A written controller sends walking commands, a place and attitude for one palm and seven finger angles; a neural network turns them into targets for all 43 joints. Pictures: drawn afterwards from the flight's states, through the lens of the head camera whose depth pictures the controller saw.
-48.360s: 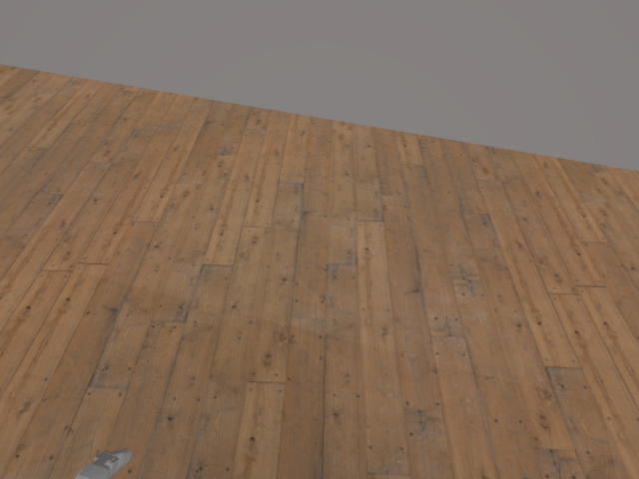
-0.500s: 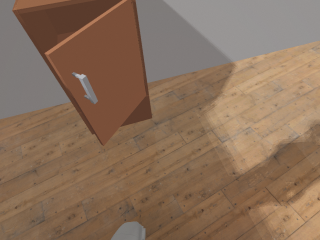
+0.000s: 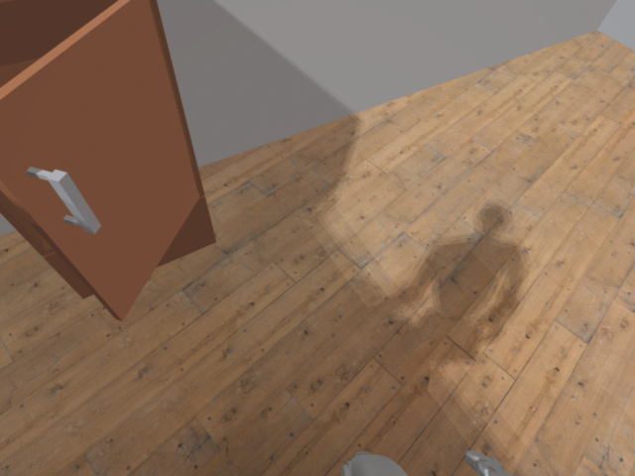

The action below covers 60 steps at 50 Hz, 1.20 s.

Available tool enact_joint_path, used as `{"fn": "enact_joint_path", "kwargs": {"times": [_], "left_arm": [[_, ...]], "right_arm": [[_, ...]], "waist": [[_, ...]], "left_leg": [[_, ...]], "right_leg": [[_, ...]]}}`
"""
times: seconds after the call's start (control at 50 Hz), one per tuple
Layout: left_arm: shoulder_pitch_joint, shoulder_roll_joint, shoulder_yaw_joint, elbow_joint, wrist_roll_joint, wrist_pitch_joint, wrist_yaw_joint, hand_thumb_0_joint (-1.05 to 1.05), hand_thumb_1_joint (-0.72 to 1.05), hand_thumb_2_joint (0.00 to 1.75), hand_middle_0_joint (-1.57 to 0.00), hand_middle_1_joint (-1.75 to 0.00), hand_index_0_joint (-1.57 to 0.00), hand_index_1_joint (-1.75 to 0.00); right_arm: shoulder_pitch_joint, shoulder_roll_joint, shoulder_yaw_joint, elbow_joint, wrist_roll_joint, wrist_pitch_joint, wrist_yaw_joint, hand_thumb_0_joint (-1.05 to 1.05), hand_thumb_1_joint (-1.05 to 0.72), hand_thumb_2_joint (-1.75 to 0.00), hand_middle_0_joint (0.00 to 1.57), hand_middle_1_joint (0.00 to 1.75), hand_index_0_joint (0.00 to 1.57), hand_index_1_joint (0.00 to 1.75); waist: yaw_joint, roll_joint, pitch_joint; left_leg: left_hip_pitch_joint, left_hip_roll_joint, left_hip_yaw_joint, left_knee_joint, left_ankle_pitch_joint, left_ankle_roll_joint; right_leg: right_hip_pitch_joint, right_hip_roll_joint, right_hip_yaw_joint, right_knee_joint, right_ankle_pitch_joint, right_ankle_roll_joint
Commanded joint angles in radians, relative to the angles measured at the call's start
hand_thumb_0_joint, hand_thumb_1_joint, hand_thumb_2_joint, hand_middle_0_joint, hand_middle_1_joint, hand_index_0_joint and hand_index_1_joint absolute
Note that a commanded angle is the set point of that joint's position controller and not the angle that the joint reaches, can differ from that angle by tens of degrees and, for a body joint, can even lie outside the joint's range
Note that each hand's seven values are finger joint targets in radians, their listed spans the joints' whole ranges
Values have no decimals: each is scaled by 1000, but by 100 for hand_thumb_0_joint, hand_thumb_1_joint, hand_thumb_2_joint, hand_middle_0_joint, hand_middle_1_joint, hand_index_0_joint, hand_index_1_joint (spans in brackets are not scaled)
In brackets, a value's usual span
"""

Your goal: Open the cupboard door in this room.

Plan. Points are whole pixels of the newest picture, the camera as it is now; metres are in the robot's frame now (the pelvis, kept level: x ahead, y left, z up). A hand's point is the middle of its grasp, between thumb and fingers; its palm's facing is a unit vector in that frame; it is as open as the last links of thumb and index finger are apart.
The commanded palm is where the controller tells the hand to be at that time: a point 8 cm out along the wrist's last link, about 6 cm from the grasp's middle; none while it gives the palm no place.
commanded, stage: walk to a spot facing it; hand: left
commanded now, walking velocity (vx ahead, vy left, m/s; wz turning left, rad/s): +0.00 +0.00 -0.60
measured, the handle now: (65, 201) +0.48 +0.47 -0.05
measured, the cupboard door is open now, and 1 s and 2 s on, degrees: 42 42 42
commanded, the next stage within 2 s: turn to face it in 1.72 s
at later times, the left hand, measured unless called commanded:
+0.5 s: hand (233, 444) +0.17 +0.13 -0.16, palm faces -0.28 -0.94 -0.21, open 7.4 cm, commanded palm none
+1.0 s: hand (380, 282) +0.46 -0.08 -0.16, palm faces -0.64 -0.74 -0.20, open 7.4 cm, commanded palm none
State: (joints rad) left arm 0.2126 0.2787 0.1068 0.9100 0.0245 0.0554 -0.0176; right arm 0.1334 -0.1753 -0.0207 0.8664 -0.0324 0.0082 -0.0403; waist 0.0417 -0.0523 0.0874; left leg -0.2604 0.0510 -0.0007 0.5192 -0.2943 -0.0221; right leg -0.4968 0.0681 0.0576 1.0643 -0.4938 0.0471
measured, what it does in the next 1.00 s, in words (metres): walks ahead, turning right: right foot, then left foot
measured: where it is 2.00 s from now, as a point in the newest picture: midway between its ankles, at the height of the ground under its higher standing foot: (447, 361)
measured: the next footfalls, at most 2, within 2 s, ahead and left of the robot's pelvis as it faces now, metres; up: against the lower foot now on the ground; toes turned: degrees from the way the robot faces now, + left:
right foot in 0.22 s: +0.03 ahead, -0.15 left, +0.00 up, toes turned -12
left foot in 0.58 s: +0.21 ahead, +0.05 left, +0.00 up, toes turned -18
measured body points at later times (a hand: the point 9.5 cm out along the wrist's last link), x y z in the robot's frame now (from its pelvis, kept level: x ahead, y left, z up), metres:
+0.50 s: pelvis +0.06 -0.04 +0.00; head +0.10 -0.05 +0.45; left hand +0.18 +0.18 -0.14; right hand +0.06 -0.32 -0.13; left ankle +0.13 +0.09 -0.70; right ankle -0.01 -0.14 -0.74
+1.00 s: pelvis +0.23 -0.14 -0.02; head +0.27 -0.18 +0.43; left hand +0.49 -0.04 -0.15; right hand +0.00 -0.27 -0.16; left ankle +0.18 +0.06 -0.73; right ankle +0.25 -0.27 -0.74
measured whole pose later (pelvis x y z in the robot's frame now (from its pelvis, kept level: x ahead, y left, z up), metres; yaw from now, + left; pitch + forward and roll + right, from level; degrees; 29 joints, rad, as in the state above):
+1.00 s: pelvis +0.23 -0.14 -0.02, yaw -36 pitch +2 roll +1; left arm 0.05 0.23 0.07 0.91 0.03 0.00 -0.07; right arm 0.49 -0.19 -0.03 1.05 -0.04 -0.04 -0.01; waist -0.07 0.00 0.09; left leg 0.02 0.16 0.29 0.50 -0.47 -0.10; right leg -0.48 -0.03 -0.14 0.64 -0.23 -0.06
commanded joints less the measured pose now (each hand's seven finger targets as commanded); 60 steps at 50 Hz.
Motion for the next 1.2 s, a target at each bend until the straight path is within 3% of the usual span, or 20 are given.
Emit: {"fn": "enact_joint_path", "kwargs": {"times": [0.0, 0.14, 0.16, 0.18, 0.2, 0.32, 0.46, 0.52, 0.54, 0.56, 0.58, 0.62, 0.74, 0.86, 0.94, 0.96, 0.98, 1.0, 1.06, 1.18], "left_arm": [[-15, 35, -4, -99, -3, -14, -20, 0, 90, 90, -20, -30, -20, -30], [-17, 50, -10, -89, -7, -28, -27, 0, 90, 90, -20, -30, -20, -30], [68, 89, 1, -64, -4, -35, -23, 0, 90, 90, -20, -30, -20, -30], [142, 220, 26, -40, 10, -46, -7, 0, 90, 90, -20, -30, -20, -30], [194, 279, 37, -23, -3, -42, 10, 0, 90, 90, -20, -30, -20, -30], [19, 149, 9, -58, 1, -69, 25, 0, 90, 90, -20, -30, -20, -30], [64, 165, 18, -32, 2, -84, 8, 0, 90, 90, -20, -30, -20, -30], [-7, 122, 15, -44, 0, -84, 6, 0, 90, 90, -20, -30, -20, -30], [-25, 68, 1, -61, -5, -82, -1, 0, 90, 90, -20, -30, -20, -30], [-16, -2, -14, -85, -18, -80, -11, 0, 90, 90, -20, -30, -20, -30], [-75, 30, -11, -110, -8, -87, -14, 0, 90, 90, -20, -30, -20, -30], [-83, 38, 0, -95, 10, -93, -29, 0, 90, 90, -20, -30, -20, -30], [-79, -44, -26, -66, 7, -63, -56, 0, 90, 90, -20, -30, -20, -30], [-225, -53, -41, -85, 4, -63, -56, 0, 90, 90, -20, -30, -20, -30], [-39, 3, -25, -24, 4, -73, -43, 0, 90, 90, -20, -30, -20, -30], [137, 56, -6, 32, 8, -85, -34, 0, 90, 90, -20, -30, -20, -30], [292, 190, 32, 70, 14, -97, -16, 0, 90, 90, -20, -30, -20, -30], [319, 250, 37, 83, -14, -94, -1, 0, 90, 90, -20, -30, -20, -30], [109, 114, -4, 38, -19, -99, 20, 0, 90, 90, -20, -30, -20, -30], [51, 27, -25, 60, -11, -138, 18, 0, 90, 90, -20, -30, -20, -30]], "right_arm": [[59, -221, -57, -58, -6, -15, -17, 0, -90, -90, 20, 30, 20, 30], [121, -271, -76, -30, 3, -4, 3, 0, -90, -90, 20, 30, 20, 30], [104, -252, -74, -41, 9, -3, 8, 0, -90, -90, 20, 30, 20, 30], [94, -168, -57, -73, 23, -2, 17, 0, -90, -90, 20, 30, 20, 30], [12, -170, -45, -112, 20, 4, 13, 0, -90, -90, 20, 30, 20, 30], [30, -154, -57, -54, 8, -1, 46, 0, -90, -90, 20, 30, 20, 30], [-11, -129, -57, -72, 14, -38, 52, 0, -90, -90, 20, 30, 20, 30], [142, -157, -65, -20, 18, -60, 37, 0, -90, -90, 20, 30, 20, 30], [267, -223, -77, 20, 11, -69, 20, 0, -90, -90, 20, 30, 20, 30], [399, -339, -103, 46, -16, -74, 13, 0, -90, -90, 20, 30, 20, 30], [410, -329, -91, 42, -13, -66, 8, 0, -90, -90, 20, 30, 20, 30], [288, -250, -70, -3, -13, -71, 16, 0, -90, -90, 20, 30, 20, 30], [294, -165, -39, 55, 0, -97, 6, 0, -90, -90, 20, 30, 20, 30], [358, -163, -39, 103, -8, -84, 16, 0, -90, -90, 20, 30, 20, 30], [311, -198, -42, 116, -3, -74, 17, 0, -90, -90, 20, 30, 20, 30], [268, -195, -40, 104, 7, -76, 22, 0, -90, -90, 20, 30, 20, 30], [281, -130, -27, 75, 29, -79, 31, 0, -90, -90, 20, 30, 20, 30], [239, -118, -26, 39, 38, -79, 28, 0, -90, -90, 20, 30, 20, 30], [165, -109, -41, 77, 22, -65, 25, 0, -90, -90, 20, 30, 20, 30], [238, -41, -36, 130, 3, -28, 45, 0, -90, -90, 20, 30, 20, 30]], "waist": [[-34, 280, -123], [-34, 268, -136], [13, 168, -180], [46, -195, -223], [101, -290, -200], [-17, -83, -95], [1, -94, -58], [-92, -49, -71], [-150, 116, -116], [-193, 437, -170], [-186, 331, -121], [-119, 156, -23], [-68, 215, -74], [-108, 200, -10], [7, 176, -84], [97, 102, -163], [155, -180, -316], [135, -277, -361], [22, -28, -120], [-76, -24, -94]], "left_leg": [[148, 225, -25, -110, 606, 141], [76, 233, 53, 21, 497, 73], [-18, 200, 93, 153, 342, 29], [-280, 63, 205, 403, -126, -39], [-406, 13, 88, 593, -431, -44], [-329, 55, 27, 542, -84, -53], [-216, -14, 56, 209, -70, -44], [132, -18, 58, -34, 28, -38], [330, 81, -56, -130, -90, -7], [440, 397, -462, -273, -325, 97], [337, 497, -587, -363, -421, 171], [167, 427, -442, -351, -308, 173], [260, 264, 80, -263, 375, 94], [228, 277, 189, -263, 423, 96], [181, 279, 243, 3, 707, 70], [43, 231, 272, 225, 671, 33], [-255, 93, 289, 589, 106, -11], [-418, 7, 150, 849, -326, -22], [-393, 127, 6, 821, -86, -18], [-284, 108, 53, 521, 66, -36]], "right_leg": [[-22, -78, -86, -68, 21, 12], [263, -44, -174, -493, 222, -35], [437, -87, -115, -619, 341, -61], [623, -349, 262, -730, 472, -164], [589, -478, 459, -751, 556, -270], [363, -290, 240, -788, 240, -243], [337, -262, 312, -782, 161, -257], [110, -187, 264, -661, 120, -193], [-29, -91, 173, -481, 88, -145], [-227, 44, -19, -105, -123, -74], [-269, -38, 18, 65, -95, -76], [-267, -118, -3, 196, 42, -70], [-235, -159, -102, 38, 258, -34], [-79, -127, -197, -325, 299, -63], [252, -59, -236, -434, 262, -126], [531, -67, -197, -481, 280, -155], [826, -348, 204, -587, 226, -243], [847, -514, 532, -751, 367, -307], [467, -422, 264, -771, 513, -269], [324, -280, 37, -841, 522, -240]]}}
